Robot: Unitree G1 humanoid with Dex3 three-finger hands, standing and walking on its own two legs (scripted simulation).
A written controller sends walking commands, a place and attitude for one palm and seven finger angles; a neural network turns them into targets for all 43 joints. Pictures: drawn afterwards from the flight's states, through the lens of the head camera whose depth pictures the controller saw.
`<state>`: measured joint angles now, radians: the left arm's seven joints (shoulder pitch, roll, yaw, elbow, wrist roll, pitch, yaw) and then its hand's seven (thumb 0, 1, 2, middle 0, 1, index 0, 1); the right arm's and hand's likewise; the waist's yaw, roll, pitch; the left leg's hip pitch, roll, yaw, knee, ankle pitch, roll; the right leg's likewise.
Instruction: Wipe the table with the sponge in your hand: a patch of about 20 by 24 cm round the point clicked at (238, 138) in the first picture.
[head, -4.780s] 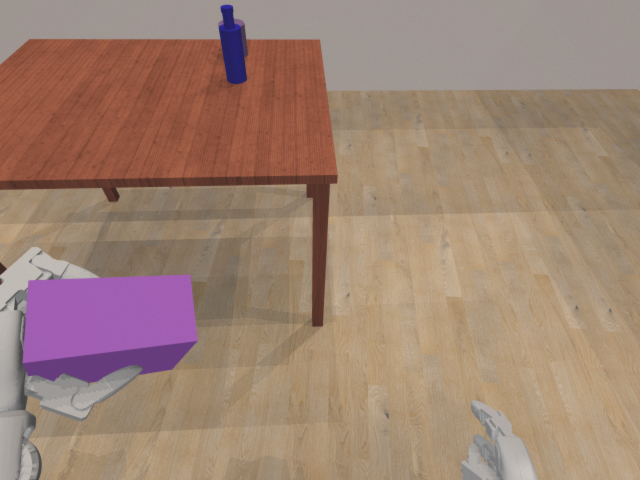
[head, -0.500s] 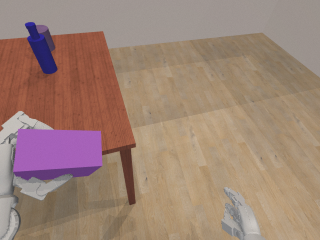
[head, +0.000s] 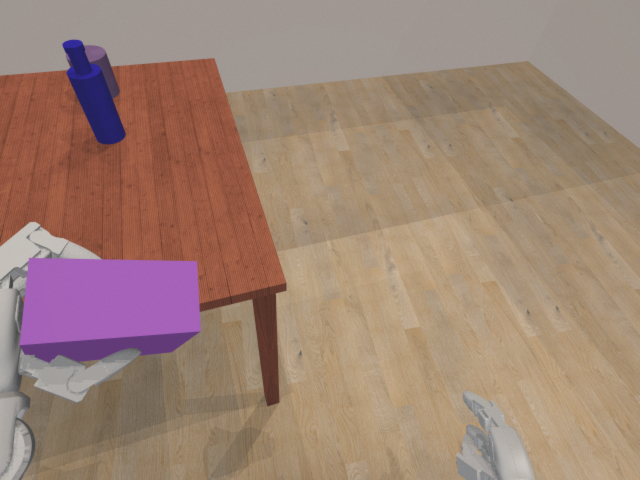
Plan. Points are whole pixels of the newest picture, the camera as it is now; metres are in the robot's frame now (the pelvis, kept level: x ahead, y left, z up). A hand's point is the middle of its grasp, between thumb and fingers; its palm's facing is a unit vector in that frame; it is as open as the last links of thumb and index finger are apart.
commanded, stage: look again from close up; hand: left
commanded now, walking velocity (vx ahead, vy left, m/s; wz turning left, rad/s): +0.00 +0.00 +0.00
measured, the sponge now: (138, 312) +0.24 +0.21 +0.13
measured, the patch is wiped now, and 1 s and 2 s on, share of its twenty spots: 0.00 0.00 0.00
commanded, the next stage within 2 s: shuffle to correct the standing spot in 0.32 s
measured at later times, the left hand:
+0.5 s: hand (104, 322) +0.21 +0.22 +0.15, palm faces +0.39 -0.84 -0.37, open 10.7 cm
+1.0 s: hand (77, 296) +0.24 +0.25 +0.15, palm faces +0.37 -0.83 -0.42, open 10.7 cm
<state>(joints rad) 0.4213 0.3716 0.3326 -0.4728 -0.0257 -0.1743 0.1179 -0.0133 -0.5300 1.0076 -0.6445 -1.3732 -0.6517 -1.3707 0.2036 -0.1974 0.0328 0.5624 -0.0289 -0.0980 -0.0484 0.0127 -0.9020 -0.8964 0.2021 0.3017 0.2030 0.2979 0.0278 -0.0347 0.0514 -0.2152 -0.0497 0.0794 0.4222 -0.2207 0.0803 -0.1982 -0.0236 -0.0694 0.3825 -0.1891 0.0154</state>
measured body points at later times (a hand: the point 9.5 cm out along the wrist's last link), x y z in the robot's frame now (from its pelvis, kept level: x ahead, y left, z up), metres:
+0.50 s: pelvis +0.00 -0.03 +0.00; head +0.01 -0.02 +0.45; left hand +0.19 +0.26 +0.17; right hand +0.19 -0.25 -0.07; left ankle +0.01 +0.05 -0.74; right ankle +0.01 -0.13 -0.74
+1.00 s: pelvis +0.02 +0.01 -0.02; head +0.04 +0.03 +0.43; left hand +0.21 +0.30 +0.18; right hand +0.19 -0.22 -0.10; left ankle +0.01 +0.06 -0.74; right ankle +0.01 -0.13 -0.74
